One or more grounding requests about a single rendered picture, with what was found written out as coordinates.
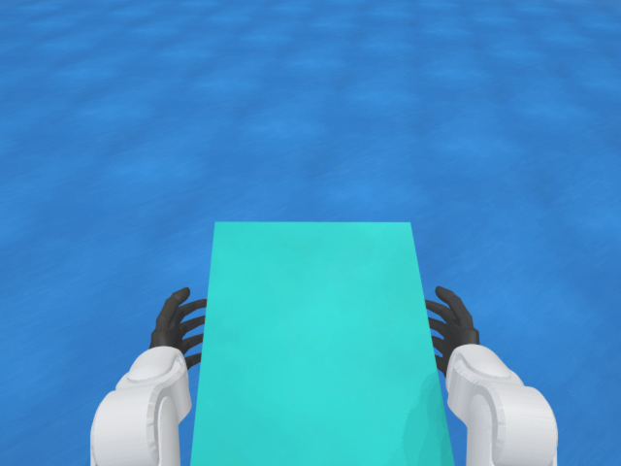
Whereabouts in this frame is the right robot forearm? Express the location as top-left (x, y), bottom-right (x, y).
top-left (446, 344), bottom-right (558, 466)

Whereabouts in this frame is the left robot forearm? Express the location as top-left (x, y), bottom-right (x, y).
top-left (90, 347), bottom-right (192, 466)

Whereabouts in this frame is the carton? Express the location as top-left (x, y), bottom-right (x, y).
top-left (190, 221), bottom-right (455, 466)

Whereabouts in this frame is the right robot hand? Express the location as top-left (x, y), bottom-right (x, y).
top-left (424, 286), bottom-right (479, 378)

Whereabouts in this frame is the left robot hand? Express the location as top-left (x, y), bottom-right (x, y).
top-left (149, 287), bottom-right (207, 370)

